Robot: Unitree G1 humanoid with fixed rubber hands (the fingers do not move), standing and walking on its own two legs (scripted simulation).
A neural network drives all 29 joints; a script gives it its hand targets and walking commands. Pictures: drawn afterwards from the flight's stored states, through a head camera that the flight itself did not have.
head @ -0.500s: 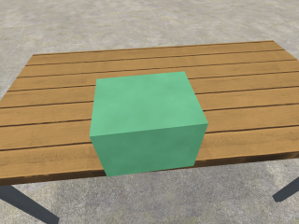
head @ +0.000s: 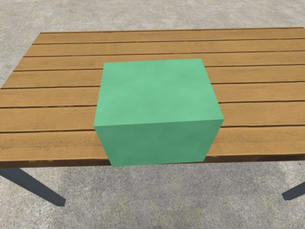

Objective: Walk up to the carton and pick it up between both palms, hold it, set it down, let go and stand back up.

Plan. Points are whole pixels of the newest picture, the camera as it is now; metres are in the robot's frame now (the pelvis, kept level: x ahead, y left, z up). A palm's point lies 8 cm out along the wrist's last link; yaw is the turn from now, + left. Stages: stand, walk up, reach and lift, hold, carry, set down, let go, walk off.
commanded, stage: walk up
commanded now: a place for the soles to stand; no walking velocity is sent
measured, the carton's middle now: (155, 113) +0.42 +0.01 +0.05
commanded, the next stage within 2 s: none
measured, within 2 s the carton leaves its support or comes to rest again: neither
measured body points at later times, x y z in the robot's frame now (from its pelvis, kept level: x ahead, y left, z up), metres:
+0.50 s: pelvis -0.02 -0.03 -0.01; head +0.02 -0.03 +0.44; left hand +0.05 +0.21 -0.14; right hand +0.08 -0.25 -0.15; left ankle +0.02 +0.11 -0.73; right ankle +0.00 -0.12 -0.74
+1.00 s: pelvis -0.02 -0.04 +0.00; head -0.02 -0.03 +0.45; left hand -0.04 +0.18 -0.15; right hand +0.10 -0.23 -0.13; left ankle -0.06 +0.06 -0.73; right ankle +0.00 -0.12 -0.73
